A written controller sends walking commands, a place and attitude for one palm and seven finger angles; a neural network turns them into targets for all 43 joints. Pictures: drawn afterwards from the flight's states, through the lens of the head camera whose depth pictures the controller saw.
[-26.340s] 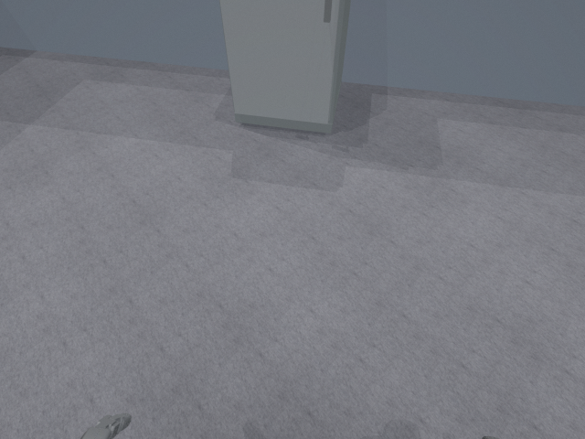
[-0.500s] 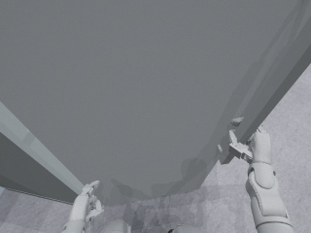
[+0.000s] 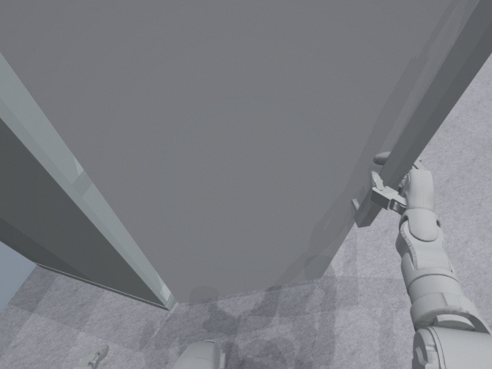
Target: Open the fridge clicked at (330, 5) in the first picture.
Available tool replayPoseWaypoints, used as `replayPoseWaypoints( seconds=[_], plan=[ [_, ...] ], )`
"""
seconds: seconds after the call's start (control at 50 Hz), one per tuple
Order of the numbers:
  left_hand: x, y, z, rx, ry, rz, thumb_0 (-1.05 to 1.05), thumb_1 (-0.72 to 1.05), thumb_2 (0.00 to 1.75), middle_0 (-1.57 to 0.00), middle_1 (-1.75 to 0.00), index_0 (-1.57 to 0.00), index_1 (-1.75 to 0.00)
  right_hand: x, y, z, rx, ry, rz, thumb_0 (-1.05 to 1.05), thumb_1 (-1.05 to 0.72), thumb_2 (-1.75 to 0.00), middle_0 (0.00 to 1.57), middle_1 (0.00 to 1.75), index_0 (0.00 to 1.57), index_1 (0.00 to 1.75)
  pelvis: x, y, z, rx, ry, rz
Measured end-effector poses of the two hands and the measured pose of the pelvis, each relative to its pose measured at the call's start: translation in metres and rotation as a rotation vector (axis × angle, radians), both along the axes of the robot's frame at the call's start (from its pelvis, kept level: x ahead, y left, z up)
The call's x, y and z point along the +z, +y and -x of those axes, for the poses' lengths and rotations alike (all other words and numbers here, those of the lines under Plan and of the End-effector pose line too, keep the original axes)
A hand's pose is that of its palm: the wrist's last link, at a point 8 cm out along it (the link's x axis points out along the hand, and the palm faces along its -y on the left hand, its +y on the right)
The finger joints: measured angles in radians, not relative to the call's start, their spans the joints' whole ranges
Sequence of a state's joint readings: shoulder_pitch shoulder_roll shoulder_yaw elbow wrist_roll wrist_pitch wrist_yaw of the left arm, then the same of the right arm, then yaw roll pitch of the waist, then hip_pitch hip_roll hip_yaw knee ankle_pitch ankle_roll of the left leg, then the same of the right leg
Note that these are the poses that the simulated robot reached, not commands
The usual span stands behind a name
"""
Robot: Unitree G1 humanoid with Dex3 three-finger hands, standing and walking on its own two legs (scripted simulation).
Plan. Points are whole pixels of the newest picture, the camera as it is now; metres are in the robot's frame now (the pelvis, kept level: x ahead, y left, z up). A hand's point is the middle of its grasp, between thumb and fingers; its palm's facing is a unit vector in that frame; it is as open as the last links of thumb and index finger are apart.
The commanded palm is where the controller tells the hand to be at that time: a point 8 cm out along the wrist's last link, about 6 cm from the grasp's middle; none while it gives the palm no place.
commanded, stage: stop walking and hold the door back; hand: right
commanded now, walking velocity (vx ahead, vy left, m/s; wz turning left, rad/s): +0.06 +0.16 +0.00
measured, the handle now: (404, 134) +0.47 -0.20 +0.13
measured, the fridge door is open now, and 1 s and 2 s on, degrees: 63 61 61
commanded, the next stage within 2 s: loosen the grip on the handle in 0.34 s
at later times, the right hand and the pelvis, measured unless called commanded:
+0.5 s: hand (381, 179) +0.44 -0.19 +0.05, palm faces +0.05 +0.99 -0.14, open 6.3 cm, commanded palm +0.40 -0.24 +0.06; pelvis +0.01 -0.02 +0.00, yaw +4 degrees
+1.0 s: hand (387, 181) +0.45 -0.20 +0.03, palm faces +0.13 +0.97 -0.19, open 13.3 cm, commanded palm +0.40 -0.25 +0.05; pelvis +0.00 -0.03 -0.02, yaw +3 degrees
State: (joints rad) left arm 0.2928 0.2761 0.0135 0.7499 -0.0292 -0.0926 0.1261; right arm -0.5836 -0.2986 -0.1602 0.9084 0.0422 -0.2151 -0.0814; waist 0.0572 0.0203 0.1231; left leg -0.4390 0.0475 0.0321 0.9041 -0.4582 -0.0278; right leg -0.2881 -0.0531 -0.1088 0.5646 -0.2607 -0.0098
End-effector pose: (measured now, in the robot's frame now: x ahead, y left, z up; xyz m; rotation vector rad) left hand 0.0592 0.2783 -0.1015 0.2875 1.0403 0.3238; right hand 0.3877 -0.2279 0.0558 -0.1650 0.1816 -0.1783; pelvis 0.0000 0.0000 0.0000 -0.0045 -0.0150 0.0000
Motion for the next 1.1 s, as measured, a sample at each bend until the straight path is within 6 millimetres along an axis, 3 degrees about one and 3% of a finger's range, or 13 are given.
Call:
replayPoseWaypoints(
  seconds=[0.1, 0.2, 0.46, 0.54, 0.62, 0.74, 0.86, 0.98, 1.1],
  plan=[
    [-0.015, -0.026, 0.011, -0.021, 0.059, 0.103, 0.01, 0.90, 0.90, -0.20, -0.29, -0.20, -0.30, 0.001, 0.002, -0.007, -0.008, 0.011, -0.004, -0.02, -0.62, -0.76, 0.30, 1.19, 0.45, 1.40, -0.002, 0.010, -0.002, 0.020, 0.019, -0.005],
    [-0.031, -0.029, 0.005, -0.010, 0.046, 0.158, 0.01, 0.90, 0.90, -0.20, -0.30, -0.20, -0.30, 0.001, 0.003, -0.010, -0.032, 0.018, 0.006, -0.03, -0.60, -0.78, 0.31, 1.17, 0.45, 1.40, -0.006, 0.013, -0.003, 0.022, 0.011, -0.022],
    [0.011, -0.011, -0.033, -0.004, -0.102, 0.002, 0.01, 0.90, 0.90, -0.20, -0.29, -0.20, -0.30, 0.002, -0.004, -0.020, 0.066, 0.031, -0.014, -0.03, -0.58, -0.76, 0.31, 1.24, 0.45, 1.40, 0.000, -0.013, -0.008, 0.062, 0.009, -0.009],
    [0.028, -0.013, -0.033, -0.023, -0.150, -0.010, 0.01, 0.90, 0.90, -0.20, -0.29, -0.20, -0.30, 0.002, -0.015, -0.031, 0.101, 0.082, -0.082, -0.01, -0.45, -0.72, 0.35, 1.30, 0.45, 1.40, -0.001, -0.019, -0.004, 0.063, 0.080, 0.000],
    [0.031, -0.017, -0.021, -0.036, -0.160, 0.001, 0.00, 0.90, 0.90, -0.20, -0.29, -0.20, -0.30, 0.002, -0.017, -0.029, 0.082, 0.016, -0.065, 0.01, -0.32, -0.64, 0.37, 1.32, 0.45, 1.40, -0.005, -0.026, 0.003, 0.069, 0.117, -0.006],
    [0.007, -0.034, 0.007, -0.025, -0.068, 0.066, 0.00, 0.90, 0.90, -0.20, -0.29, -0.20, -0.30, -0.003, -0.016, -0.021, 0.049, -0.005, -0.019, 0.01, 0.04, -0.45, 0.36, 1.32, 0.44, 1.39, -0.012, -0.034, 0.009, 0.060, 0.147, -0.007],
    [-0.011, -0.053, 0.027, -0.013, 0.004, 0.115, 0.01, 0.90, 0.90, -0.20, -0.30, -0.20, -0.30, -0.013, -0.018, -0.026, 0.022, 0.042, 0.002, 0.00, 0.36, -0.29, 0.36, 1.30, 0.40, 1.34, -0.015, -0.033, 0.008, 0.054, 0.167, -0.008],
    [-0.020, -0.054, 0.034, 0.001, 0.041, 0.130, 0.01, 0.90, 0.90, -0.20, -0.30, -0.20, -0.30, -0.013, -0.025, -0.033, 0.030, 0.025, 0.011, -0.01, 0.49, -0.22, 0.32, 1.24, 0.43, 1.31, -0.018, -0.029, 0.002, 0.058, 0.191, -0.009],
    [-0.021, -0.043, 0.022, 0.000, 0.032, 0.128, 0.01, 0.90, 0.90, -0.20, -0.30, -0.20, -0.30, -0.012, -0.022, -0.030, 0.018, 0.004, -0.011, -0.01, 0.53, -0.20, 0.28, 1.19, 0.36, 1.23, -0.018, -0.024, -0.008, 0.055, 0.199, -0.011]
  ],
)
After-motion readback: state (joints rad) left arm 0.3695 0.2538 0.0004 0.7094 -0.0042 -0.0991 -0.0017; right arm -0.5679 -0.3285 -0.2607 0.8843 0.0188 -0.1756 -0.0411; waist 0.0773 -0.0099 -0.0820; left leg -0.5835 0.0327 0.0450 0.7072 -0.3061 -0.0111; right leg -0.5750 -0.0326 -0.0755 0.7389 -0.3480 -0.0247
